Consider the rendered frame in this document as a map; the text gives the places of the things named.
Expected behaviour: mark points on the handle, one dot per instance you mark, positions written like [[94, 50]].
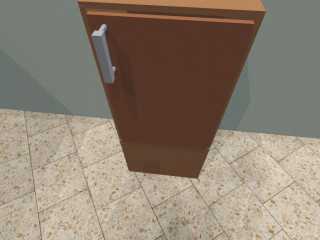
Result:
[[101, 48]]

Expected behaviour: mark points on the cupboard door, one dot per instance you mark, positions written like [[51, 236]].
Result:
[[173, 73]]

